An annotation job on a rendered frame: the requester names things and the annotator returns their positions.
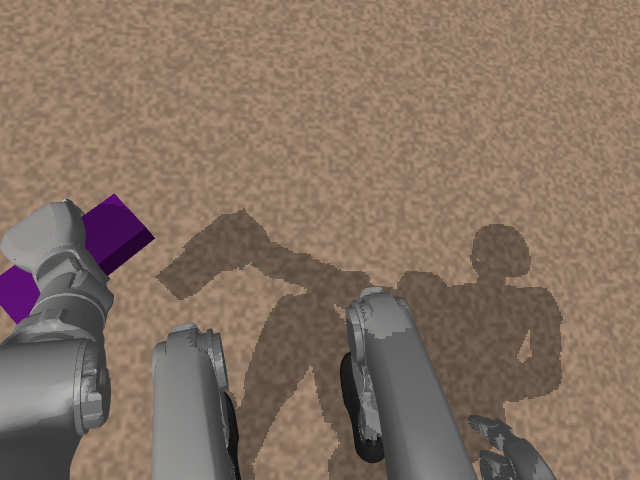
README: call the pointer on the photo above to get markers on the left robot hand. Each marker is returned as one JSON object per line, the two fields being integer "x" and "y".
{"x": 53, "y": 225}

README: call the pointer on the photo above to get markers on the left robot foot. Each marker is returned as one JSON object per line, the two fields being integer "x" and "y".
{"x": 232, "y": 448}

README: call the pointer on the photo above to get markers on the left robot arm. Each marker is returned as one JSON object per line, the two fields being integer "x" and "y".
{"x": 54, "y": 383}

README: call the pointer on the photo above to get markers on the right robot foot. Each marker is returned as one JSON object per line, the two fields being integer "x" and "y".
{"x": 368, "y": 450}

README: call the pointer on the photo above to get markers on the right robot hand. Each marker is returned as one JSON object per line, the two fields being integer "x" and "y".
{"x": 521, "y": 461}

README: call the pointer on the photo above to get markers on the carton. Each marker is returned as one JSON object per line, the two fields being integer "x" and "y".
{"x": 113, "y": 235}

